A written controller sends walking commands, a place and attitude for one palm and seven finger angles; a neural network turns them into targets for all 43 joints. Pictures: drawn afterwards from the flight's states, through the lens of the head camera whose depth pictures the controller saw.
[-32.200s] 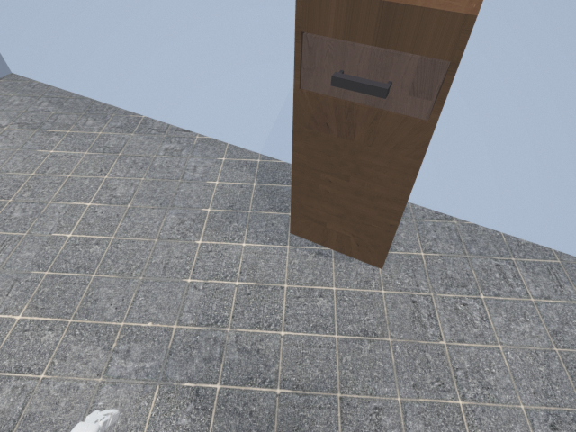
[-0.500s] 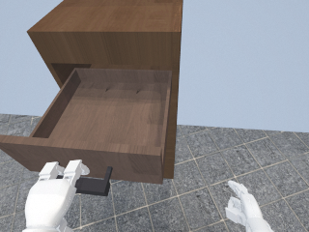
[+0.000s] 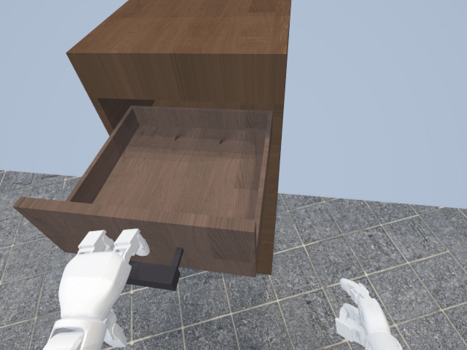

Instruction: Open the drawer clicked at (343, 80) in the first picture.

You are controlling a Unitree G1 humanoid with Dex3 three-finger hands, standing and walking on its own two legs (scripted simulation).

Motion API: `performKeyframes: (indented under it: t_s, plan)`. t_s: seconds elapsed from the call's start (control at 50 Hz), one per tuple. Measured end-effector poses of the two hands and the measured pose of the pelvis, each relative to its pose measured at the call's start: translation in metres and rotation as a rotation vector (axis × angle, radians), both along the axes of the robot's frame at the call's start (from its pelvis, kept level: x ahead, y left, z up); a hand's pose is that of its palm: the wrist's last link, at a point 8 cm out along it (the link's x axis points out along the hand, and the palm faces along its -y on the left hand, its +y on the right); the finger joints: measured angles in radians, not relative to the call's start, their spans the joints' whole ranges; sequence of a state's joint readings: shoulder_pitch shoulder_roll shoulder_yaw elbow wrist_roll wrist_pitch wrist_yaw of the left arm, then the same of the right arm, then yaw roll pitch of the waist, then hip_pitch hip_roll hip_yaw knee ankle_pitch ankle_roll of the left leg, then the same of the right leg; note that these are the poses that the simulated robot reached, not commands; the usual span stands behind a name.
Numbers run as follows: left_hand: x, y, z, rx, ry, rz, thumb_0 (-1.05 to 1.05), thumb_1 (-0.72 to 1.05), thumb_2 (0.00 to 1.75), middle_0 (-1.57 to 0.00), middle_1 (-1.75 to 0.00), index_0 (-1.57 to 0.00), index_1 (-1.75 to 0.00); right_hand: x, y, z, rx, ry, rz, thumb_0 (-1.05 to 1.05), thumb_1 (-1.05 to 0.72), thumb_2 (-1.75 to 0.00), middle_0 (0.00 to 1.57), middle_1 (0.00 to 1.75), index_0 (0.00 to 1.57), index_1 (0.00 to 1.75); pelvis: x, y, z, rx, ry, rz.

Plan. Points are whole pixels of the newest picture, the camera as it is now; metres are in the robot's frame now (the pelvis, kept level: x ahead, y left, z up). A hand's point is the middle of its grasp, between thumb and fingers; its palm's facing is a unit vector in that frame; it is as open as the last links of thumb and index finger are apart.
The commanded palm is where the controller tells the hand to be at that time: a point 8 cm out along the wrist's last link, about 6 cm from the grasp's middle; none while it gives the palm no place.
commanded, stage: lift the hand off the handle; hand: left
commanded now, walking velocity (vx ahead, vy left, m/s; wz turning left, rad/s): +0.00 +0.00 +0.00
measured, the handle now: (134, 259) +0.23 +0.21 +0.05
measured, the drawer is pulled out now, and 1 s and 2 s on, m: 0.30 0.30 0.30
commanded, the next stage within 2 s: draw the hand back to the body in 1.06 s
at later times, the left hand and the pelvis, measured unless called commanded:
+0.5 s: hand (101, 263) +0.19 +0.21 +0.12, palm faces +0.10 -0.10 -0.99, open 13.1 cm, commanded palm +0.16 +0.21 +0.19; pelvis +0.00 +0.00 +0.02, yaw +0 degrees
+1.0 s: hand (87, 221) +0.21 +0.20 +0.20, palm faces +0.19 -0.09 -0.98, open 13.9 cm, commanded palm +0.16 +0.21 +0.25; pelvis +0.00 -0.01 +0.03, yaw +0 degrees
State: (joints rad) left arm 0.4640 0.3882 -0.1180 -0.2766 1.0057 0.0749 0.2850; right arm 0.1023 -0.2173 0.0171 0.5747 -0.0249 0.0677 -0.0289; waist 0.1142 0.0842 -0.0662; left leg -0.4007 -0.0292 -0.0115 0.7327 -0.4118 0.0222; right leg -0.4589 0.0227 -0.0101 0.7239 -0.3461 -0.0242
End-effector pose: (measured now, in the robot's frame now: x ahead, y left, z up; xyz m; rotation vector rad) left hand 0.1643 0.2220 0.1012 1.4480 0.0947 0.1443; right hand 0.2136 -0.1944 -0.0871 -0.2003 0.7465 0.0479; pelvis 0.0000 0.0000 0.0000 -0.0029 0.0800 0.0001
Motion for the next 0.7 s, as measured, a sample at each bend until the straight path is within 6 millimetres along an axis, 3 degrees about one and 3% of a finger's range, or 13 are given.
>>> performKeyframes:
  t_s: [0.14, 0.32, 0.52, 0.7]
  plan:
    - [0.001, -0.002, 0.025, 0.013, -0.039, -0.027, 0.00, -0.49, 0.30, -0.33, -1.20, -0.44, -1.24, 0.005, -0.002, 0.011, -0.005, -0.025, 0.009, 0.01, -0.91, -0.90, 0.20, 0.30, 0.20, 0.30, 0.000, -0.001, 0.006, 0.000, -0.024, -0.005]
    - [0.002, -0.002, 0.039, 0.003, 0.007, -0.033, 0.00, -0.49, 0.30, -0.33, -1.20, -0.48, -1.23, 0.010, -0.004, 0.018, -0.009, -0.029, 0.012, 0.01, -0.91, -0.90, 0.20, 0.30, 0.20, 0.30, 0.000, -0.002, 0.013, -0.001, -0.054, -0.001]
    - [0.002, -0.006, 0.079, 0.019, -0.078, -0.053, 0.00, -0.49, 0.30, -0.37, -1.22, -0.45, -1.24, 0.016, 0.000, 0.024, 0.014, -0.036, 0.032, 0.02, -0.91, -0.90, 0.20, 0.30, 0.20, 0.30, 0.002, -0.003, 0.019, -0.002, -0.076, 0.003]
    - [0.018, -0.009, 0.123, 0.034, -0.181, -0.056, 0.00, -0.50, 0.30, -0.35, -1.21, -0.36, -1.21, 0.021, 0.004, 0.033, 0.057, -0.044, 0.035, 0.02, -0.91, -0.90, 0.20, 0.30, 0.20, 0.30, 0.001, -0.005, 0.023, 0.004, -0.100, 0.001]
